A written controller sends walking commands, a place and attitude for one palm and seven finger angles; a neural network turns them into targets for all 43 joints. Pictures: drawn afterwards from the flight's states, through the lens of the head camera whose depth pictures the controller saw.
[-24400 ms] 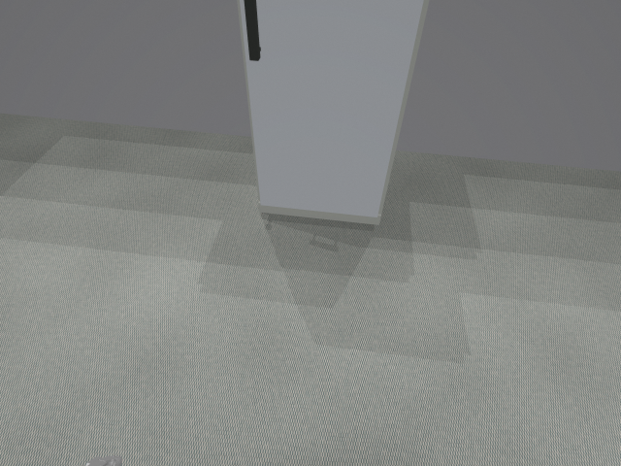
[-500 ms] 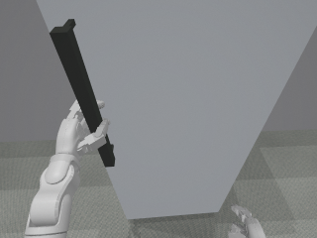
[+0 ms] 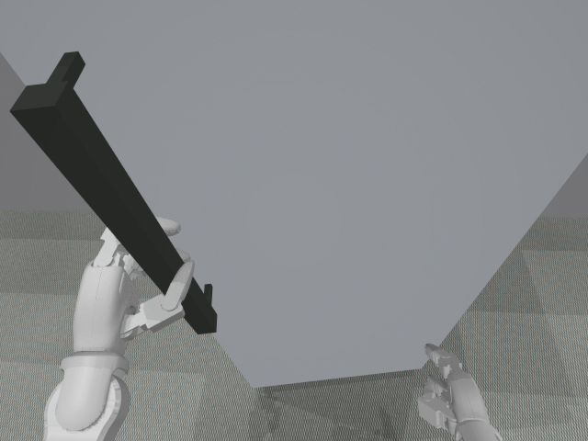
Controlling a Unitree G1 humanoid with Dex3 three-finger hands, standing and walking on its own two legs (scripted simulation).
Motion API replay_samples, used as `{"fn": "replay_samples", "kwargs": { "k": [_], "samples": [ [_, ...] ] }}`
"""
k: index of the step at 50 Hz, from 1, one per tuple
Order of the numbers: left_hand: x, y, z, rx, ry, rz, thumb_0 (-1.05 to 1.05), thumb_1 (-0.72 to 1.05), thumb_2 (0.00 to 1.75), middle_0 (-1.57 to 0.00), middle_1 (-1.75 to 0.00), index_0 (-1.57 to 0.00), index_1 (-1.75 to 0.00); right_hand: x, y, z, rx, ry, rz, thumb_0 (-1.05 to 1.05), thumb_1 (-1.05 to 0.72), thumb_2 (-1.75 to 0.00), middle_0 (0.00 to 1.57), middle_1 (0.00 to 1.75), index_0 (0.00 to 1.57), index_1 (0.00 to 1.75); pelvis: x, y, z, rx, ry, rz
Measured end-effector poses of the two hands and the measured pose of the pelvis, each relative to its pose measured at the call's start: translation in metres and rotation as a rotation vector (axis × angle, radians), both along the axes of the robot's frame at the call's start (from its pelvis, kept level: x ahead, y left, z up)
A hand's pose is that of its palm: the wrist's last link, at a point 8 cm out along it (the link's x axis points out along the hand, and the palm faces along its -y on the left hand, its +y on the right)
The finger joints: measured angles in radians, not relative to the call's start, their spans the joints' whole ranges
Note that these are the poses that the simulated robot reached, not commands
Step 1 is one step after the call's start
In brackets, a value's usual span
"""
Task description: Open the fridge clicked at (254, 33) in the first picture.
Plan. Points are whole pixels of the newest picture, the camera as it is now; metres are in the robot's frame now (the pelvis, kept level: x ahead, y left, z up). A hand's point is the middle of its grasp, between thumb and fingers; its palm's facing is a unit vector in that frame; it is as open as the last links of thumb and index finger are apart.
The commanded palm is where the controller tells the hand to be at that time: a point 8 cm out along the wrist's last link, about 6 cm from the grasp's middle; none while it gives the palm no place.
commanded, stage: walk backward, drawing the door open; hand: left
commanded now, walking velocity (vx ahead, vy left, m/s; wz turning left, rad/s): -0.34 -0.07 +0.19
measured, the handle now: (161, 237) +0.30 +0.16 +0.16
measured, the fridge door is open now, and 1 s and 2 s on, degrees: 9 36 71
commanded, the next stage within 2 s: none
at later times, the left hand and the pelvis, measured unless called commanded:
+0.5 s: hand (181, 343) +0.20 +0.12 +0.14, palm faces +0.20 -0.96 -0.21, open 7.4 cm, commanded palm +0.15 +0.17 +0.14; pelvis -0.06 -0.05 -0.02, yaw +7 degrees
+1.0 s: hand out of the picture +0.06 +0.03 +0.14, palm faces +0.31 -0.94 -0.16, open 7.5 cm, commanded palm +0.01 +0.07 +0.14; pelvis -0.16 -0.17 -0.02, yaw +23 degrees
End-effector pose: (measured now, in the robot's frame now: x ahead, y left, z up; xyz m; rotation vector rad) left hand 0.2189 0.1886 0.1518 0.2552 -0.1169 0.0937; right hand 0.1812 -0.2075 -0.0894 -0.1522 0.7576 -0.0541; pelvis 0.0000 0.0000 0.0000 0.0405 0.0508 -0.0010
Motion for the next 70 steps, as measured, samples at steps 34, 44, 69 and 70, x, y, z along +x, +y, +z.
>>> {"fn": "replay_samples", "kwargs": {
  "k": [34,44,69,70],
  "samples": [
    [-0.105,-0.051,-0.009,-0.007,-0.130,0.169,-0.07,0.55,0.75,-0.45,-1.40,-0.21,-1.34,-0.091,-0.085,-0.026,-0.069,0.033,0.092,0.02,-0.90,-0.90,0.20,0.30,0.20,0.30,-0.099,-0.097,-0.023,-0.025,-0.042,0.173],
    [-0.161,-0.087,-0.015,-0.072,-0.197,0.121,-0.07,0.56,0.72,-0.45,-1.40,-0.19,-1.29,-0.116,-0.118,-0.014,-0.164,0.001,0.147,0.02,-0.91,-0.90,0.20,0.30,0.20,0.30,-0.140,-0.128,-0.029,-0.024,-0.054,0.325],
    [-0.285,-0.235,-0.010,-0.028,-0.159,0.491,-0.05,0.55,0.73,-0.43,-1.39,-0.20,-1.30,-0.060,-0.181,-0.016,-0.101,-0.060,0.607,0.02,-0.90,-0.90,0.20,0.30,0.20,0.30,-0.157,-0.319,-0.024,0.001,-0.047,0.735],
    [-0.288,-0.241,-0.011,-0.030,-0.172,0.494,-0.05,0.54,0.73,-0.43,-1.39,-0.20,-1.30,-0.057,-0.183,-0.014,-0.107,-0.077,0.622,0.02,-0.91,-0.90,0.20,0.30,0.20,0.30,-0.157,-0.324,-0.027,-0.006,-0.042,0.749]
  ]
}}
